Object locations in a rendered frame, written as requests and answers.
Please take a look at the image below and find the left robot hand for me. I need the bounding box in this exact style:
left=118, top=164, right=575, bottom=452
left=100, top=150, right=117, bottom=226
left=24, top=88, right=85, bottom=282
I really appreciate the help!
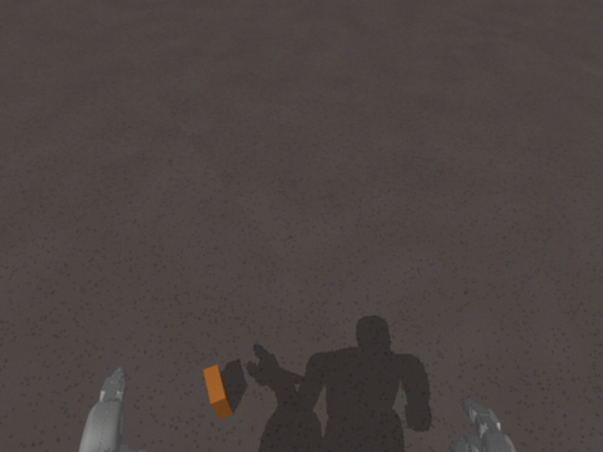
left=79, top=366, right=147, bottom=452

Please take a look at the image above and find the right robot hand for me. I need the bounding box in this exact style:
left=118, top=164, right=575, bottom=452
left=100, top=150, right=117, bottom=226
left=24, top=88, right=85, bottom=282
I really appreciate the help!
left=454, top=398, right=516, bottom=452

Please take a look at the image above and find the carton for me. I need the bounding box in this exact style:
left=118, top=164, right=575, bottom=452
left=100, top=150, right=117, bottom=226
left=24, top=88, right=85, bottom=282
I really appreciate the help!
left=204, top=364, right=233, bottom=419

